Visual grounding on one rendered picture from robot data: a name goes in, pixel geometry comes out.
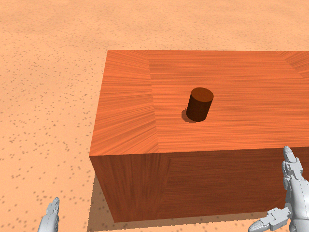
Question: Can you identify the can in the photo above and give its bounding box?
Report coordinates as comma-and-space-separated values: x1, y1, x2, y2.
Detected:
186, 87, 214, 122

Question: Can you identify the right robot arm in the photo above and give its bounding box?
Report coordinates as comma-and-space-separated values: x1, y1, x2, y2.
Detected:
289, 218, 309, 232

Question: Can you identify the right robot hand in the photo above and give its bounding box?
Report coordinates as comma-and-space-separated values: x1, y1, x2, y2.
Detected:
248, 146, 309, 232

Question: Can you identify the left robot hand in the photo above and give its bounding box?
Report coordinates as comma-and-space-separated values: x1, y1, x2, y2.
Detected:
37, 197, 59, 232

